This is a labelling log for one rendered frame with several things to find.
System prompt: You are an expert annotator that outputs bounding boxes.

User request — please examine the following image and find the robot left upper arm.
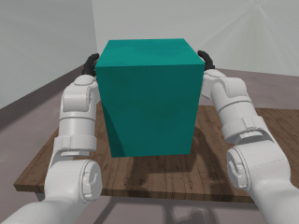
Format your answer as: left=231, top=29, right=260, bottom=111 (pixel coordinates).
left=1, top=159, right=103, bottom=224

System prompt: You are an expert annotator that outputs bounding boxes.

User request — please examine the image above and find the table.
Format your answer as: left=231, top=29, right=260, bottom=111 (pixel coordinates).
left=13, top=100, right=299, bottom=203

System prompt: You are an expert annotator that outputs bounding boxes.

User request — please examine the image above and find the left robot forearm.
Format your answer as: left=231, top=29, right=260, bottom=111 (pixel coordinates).
left=44, top=75, right=100, bottom=195

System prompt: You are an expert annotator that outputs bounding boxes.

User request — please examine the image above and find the robot right upper arm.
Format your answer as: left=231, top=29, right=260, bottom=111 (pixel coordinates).
left=226, top=140, right=299, bottom=224

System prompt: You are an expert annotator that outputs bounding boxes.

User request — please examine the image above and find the robot left hand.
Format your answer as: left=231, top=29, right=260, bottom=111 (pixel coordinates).
left=81, top=53, right=100, bottom=81

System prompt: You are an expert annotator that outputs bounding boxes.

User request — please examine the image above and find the robot right hand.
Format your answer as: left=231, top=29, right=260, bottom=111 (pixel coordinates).
left=197, top=50, right=215, bottom=71

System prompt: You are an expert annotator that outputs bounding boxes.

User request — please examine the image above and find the carton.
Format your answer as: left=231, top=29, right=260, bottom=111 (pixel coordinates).
left=94, top=38, right=206, bottom=158

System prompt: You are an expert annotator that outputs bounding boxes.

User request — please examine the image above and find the right robot forearm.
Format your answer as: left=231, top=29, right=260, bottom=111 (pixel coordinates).
left=200, top=69, right=291, bottom=178

